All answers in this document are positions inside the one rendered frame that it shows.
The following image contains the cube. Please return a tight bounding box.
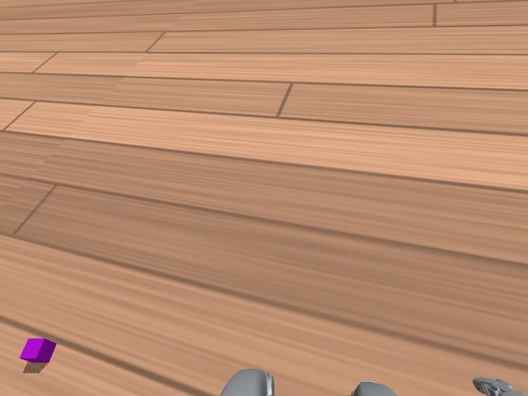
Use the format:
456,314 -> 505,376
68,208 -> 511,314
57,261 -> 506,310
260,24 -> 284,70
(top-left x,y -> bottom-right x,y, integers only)
20,338 -> 57,363

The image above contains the right robot hand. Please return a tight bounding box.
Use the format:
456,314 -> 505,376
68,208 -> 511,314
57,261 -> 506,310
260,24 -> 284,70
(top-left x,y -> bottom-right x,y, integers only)
473,377 -> 526,396

